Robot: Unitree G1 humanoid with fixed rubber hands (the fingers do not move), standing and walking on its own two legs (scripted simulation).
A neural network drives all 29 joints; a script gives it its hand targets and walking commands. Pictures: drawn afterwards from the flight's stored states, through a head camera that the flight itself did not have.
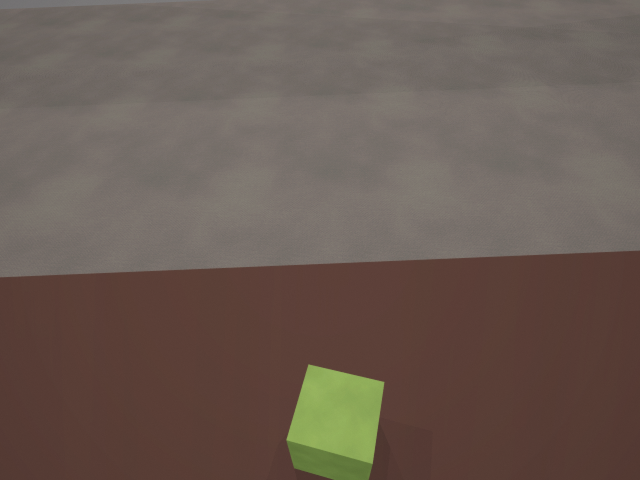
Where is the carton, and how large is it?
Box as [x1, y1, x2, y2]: [286, 364, 383, 479]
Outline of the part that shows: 308,364 286,440 294,467 333,479 368,479 372,464 383,382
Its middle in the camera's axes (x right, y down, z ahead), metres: +0.05 +0.52 +1.07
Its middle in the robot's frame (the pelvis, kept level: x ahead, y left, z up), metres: +0.43 +0.01 -0.66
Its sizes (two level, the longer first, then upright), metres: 0.210 0.200 0.250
